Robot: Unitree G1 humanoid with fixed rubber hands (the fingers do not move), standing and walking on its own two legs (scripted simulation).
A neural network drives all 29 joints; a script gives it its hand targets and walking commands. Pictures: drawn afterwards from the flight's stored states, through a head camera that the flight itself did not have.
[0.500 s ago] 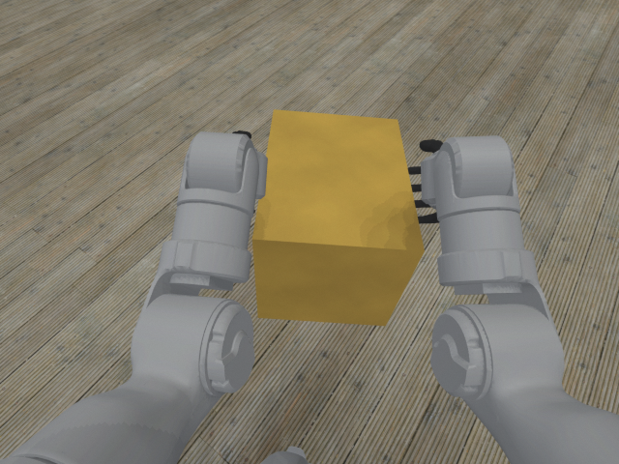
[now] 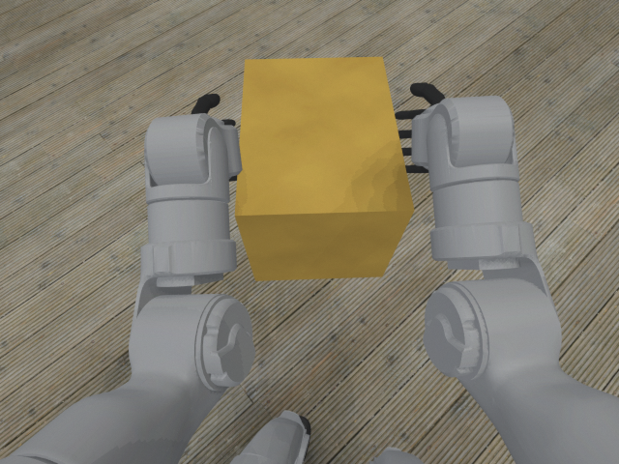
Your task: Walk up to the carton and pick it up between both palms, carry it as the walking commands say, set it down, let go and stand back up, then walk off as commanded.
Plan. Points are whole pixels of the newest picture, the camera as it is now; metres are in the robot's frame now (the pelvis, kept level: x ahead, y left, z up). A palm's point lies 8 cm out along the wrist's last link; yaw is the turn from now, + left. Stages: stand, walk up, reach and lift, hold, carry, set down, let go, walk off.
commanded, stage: carry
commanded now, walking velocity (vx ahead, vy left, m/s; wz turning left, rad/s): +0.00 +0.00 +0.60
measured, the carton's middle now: (316, 173) +0.47 +0.01 +0.03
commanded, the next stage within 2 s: none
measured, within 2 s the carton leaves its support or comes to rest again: neither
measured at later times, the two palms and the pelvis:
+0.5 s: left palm (132, 117) +0.49 +0.22 +0.12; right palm (333, 69) +0.57 -0.01 +0.11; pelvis +0.09 -0.01 +0.01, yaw +15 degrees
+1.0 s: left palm (117, 51) +0.63 +0.29 +0.10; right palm (278, 7) +0.75 +0.07 +0.08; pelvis +0.31 -0.02 -0.02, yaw +29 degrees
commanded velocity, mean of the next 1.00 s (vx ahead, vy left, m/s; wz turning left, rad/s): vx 0.00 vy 0.00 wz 0.60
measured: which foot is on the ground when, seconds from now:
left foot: down 0.00-0.58, up 0.60-0.78, down 0.80-1.00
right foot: down 0.00-0.20, up 0.22-0.54, down 0.56-0.86, up 0.88-1.00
